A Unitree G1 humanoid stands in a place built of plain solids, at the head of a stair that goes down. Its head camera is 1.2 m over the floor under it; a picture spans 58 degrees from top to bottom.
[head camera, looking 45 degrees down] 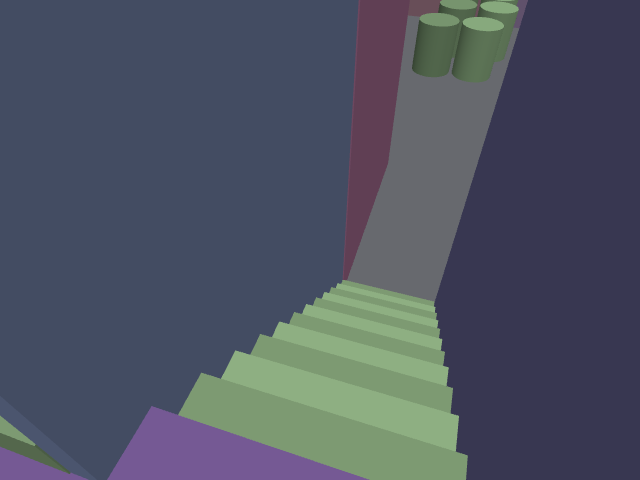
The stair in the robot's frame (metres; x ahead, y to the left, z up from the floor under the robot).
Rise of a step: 0.19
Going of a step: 0.21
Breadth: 0.90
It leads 18 degrees to the right of straight ahead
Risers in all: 12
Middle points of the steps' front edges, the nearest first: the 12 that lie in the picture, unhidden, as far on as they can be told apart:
0.40 0.05 0.00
0.60 -0.02 -0.19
0.81 -0.08 -0.38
1.01 -0.15 -0.57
1.21 -0.21 -0.77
1.41 -0.27 -0.96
1.61 -0.34 -1.15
1.82 -0.40 -1.34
2.02 -0.46 -1.54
2.22 -0.53 -1.73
2.42 -0.59 -1.92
2.63 -0.66 -2.11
